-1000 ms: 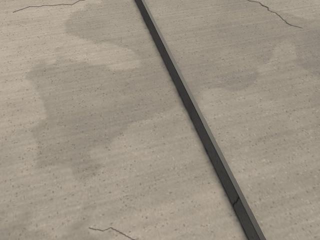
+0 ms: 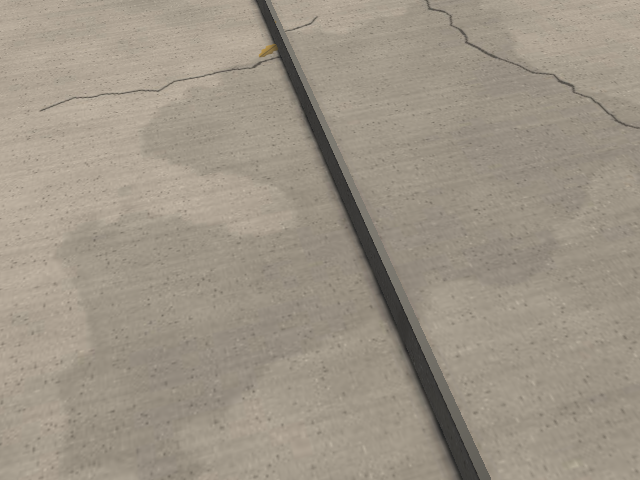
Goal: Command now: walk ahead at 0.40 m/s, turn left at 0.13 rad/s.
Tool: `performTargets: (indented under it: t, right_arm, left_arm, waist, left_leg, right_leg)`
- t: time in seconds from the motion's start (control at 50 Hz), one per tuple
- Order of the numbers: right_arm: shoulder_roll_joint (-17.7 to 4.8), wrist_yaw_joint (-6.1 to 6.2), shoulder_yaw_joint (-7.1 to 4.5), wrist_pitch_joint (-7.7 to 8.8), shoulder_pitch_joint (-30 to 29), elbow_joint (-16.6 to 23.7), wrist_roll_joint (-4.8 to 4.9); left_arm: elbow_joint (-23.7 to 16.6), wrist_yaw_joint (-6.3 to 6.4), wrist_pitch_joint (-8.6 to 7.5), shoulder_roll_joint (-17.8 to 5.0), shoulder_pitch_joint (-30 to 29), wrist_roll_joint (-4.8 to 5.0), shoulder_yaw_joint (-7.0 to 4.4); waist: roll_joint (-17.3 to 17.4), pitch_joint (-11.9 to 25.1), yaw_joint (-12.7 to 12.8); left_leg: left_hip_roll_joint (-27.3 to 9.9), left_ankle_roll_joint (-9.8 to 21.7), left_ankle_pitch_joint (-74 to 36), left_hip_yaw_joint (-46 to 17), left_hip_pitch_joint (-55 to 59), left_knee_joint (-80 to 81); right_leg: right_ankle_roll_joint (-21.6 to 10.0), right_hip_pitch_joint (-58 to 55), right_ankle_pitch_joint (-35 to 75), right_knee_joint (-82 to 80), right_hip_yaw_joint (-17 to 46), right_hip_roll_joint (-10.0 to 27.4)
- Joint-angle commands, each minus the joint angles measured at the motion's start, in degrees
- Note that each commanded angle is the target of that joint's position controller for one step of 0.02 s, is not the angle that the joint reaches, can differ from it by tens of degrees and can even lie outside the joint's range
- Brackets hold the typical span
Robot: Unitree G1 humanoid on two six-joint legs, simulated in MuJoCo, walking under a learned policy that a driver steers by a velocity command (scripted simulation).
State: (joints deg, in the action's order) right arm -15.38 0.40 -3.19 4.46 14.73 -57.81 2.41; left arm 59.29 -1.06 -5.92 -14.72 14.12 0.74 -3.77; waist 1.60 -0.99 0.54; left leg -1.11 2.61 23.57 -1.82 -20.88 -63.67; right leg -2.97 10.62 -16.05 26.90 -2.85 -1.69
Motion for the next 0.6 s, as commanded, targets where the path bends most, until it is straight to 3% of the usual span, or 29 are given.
performTargets:
  t: [0.02, 0.08, 0.14, 0.22, 0.28, 0.32, 0.34, 0.36, 0.38, 0.4, 0.42, 0.44, 0.46, 0.48, 0.5, 0.54, 0.6]
  right_arm:
    - [-4.5, -0.54, -1.43, 0.64, -5.2, 4.6, 0.04]
    - [-2.1, -0.91, -1.13, -0.59, -7.6, 5.7, -0.48]
    - [-0.9, -1.23, -0.46, -0.79, -12.5, 8.2, -0.86]
    - [-1.2, -2.31, 0.05, -1.05, -18.0, 11.1, -0.85]
    - [-2.2, -3.24, -0.17, -1.31, -19.8, 13.3, -0.98]
    - [-4.1, -3.76, -1.21, -1.53, -16.7, 13.9, -1.13]
    - [-5.8, -3.84, -2.42, -1.73, -10.1, 12.6, -1.12]
    - [-9.0, -3.4, -4.43, -2.14, -0.3, 9.8, -0.87]
    - [-14.4, -2.09, -6.35, -2.73, 8.5, 8.4, -0.45]
    - [-16.9, -2.32, -5.88, -2.19, 7.0, 9.3, -0.6]
    - [-12.0, -2.45, -4.51, -1.43, 7.4, 9.8, -1.0]
    - [-10.1, -2.37, -3.99, -0.54, 4.4, 10.1, -1.57]
    - [-8.7, -2.48, -3.5, 0.05, 0.0, 11.4, -1.67]
    - [-7.3, -2.52, -3.1, 0.29, -3.7, 12.5, -2.09]
    - [-6.4, -2.37, -2.7, 0.45, -5.5, 13.4, -2.64]
    - [-6.7, -1.78, -2.66, 0.53, -4.8, 13.5, -2.08]
    - [-8.8, -0.51, -3.09, 0.78, -0.4, 13.0, -1.68]
  left_arm:
    - [-1.4, 0.25, -0.63, -4.3, 1.9, -0.69, 0.26]
    - [-0.5, 1.36, -0.21, -6.5, 4.1, -1.39, -0.03]
    - [-0.7, 2.25, -0.06, -8.4, 3.6, -1.47, -0.48]
    - [-0.2, 2.53, 0.02, -8.5, 5.5, -0.61, -0.77]
    - [0.0, 2.4, 0.65, -9.1, 5.8, 0.12, -1.27]
    - [-0.8, 2.54, 1.33, -10.8, 4.5, 0.21, -1.84]
    - [-1.4, 2.75, 1.9, -11.3, 3.5, 0.12, -1.98]
    - [-2.2, 2.98, 2.27, -10.7, 3.5, -0.21, -1.64]
    - [-3.9, 2.94, 1.94, -8.8, 4.3, -1.55, -0.81]
    - [-6.4, 1.76, -0.06, -0.7, 9.1, -1.66, 1.6]
    - [-7.4, 1.15, -2.3, -6.9, 0.8, 0.76, 0.21]
    - [-9.1, 1.03, -3.37, -8.8, -3.1, 2.13, -0.4]
    - [-8.9, 1.59, -3.72, -8.6, -3.7, 1.38, -0.45]
    - [-8.4, 2.12, -3.4, -8.7, -2.9, 0.13, -1.02]
    - [-8.4, 2.21, -2.48, -8.8, -1.7, -0.1, -1.33]
    - [-9.3, 2.4, -0.98, -7.6, -2.0, -0.78, -1.51]
    - [-12.5, 2.73, -0.28, -6.7, -9.1, -1.82, -1.5]
  waist:
    - [-5.7, -2.2, 0.9]
    - [-5.5, -3.1, 1.3]
    - [-5.2, -4.1, 1.9]
    - [-5.1, -5.7, 3.1]
    - [-5.1, -6.3, 2.3]
    - [-6.9, -3.1, -0.5]
    - [-7.2, 0.8, -4.4]
    - [-5.9, 6.1, -8.8]
    - [3.7, 11.4, -11.0]
    - [14.9, 18.9, -4.2]
    - [8.1, 17.0, -7.9]
    - [6.1, 9.8, -7.0]
    - [-0.4, 6.4, -4.5]
    - [-1.7, 4.4, -1.9]
    - [-0.5, 3.9, 0.0]
    - [0.3, 2.6, 0.9]
    - [0.0, -0.2, -0.9]
  left_leg:
    - [-6.0, 1.3, -7.8, -3.1, -20.1, -0.4]
    - [-5.4, -0.8, -13.0, -1.9, -19.9, 6.7]
    - [-4.9, -1.8, -20.2, -0.7, -18.8, 17.4]
    - [-4.2, -0.6, -25.3, 2.3, -15.8, 25.1]
    - [-3.3, 2.0, -21.4, 3.7, -15.3, 27.8]
    - [0.0, 4.2, -16.1, 7.1, -8.3, 27.7]
    - [2.6, 5.5, -15.1, 8.9, 0.2, 28.2]
    - [5.1, 7.4, -15.1, 8.6, 13.8, 29.1]
    - [-4.7, 11.3, -11.6, -8.2, 29.8, 31.4]
    - [-17.1, 21.1, 5.7, -42.0, 43.0, 43.5]
    - [-17.1, 18.5, 7.6, -44.6, 41.4, 49.8]
    - [-15.8, 16.0, 2.2, -36.6, 35.3, 50.1]
    - [-13.4, 14.6, -5.0, -29.9, 26.6, 50.2]
    - [-11.2, 13.5, -10.3, -24.5, 18.8, 50.8]
    - [-9.6, 13.0, -12.7, -21.9, 14.3, 52.0]
    - [-8.2, 13.2, -15.8, -18.8, 9.6, 53.7]
    - [-6.8, 12.9, -19.2, -15.9, 7.5, 54.7]
  right_leg:
    - [-7.7, -12.2, 9.6, -16.8, 16.8, 16.4]
    - [-7.2, -9.9, 13.9, -19.4, 9.8, 15.2]
    - [-6.8, -7.7, 15.5, -21.1, 4.6, 15.1]
    - [-5.7, -8.3, 16.0, -21.6, -1.1, 16.0]
    - [-4.5, -13.3, 22.2, -18.1, -3.7, 17.9]
    - [-3.3, -15.1, 41.9, -9.9, -6.0, 18.3]
    - [-2.3, -14.0, 50.8, -0.6, -7.7, 17.4]
    - [-0.6, -8.4, 51.8, 12.2, -8.7, 15.1]
    - [2.1, 6.9, 30.8, 32.4, -9.5, 11.6]
    - [4.2, 26.9, -16.2, 49.4, -0.5, -0.3]
    - [2.4, 32.8, -15.2, 54.3, 8.4, 1.6]
    - [0.9, 36.7, -9.5, 53.0, 7.6, 4.1]
    - [0.4, 33.5, -4.3, 48.8, 7.7, 6.8]
    - [0.6, 29.0, -1.3, 43.9, 7.9, 8.6]
    - [0.9, 25.2, 0.2, 41.3, 8.7, 9.9]
    - [2.5, 23.5, 1.4, 36.0, 8.0, 10.2]
    - [5.2, 27.0, 10.5, 24.4, 7.0, 8.4]
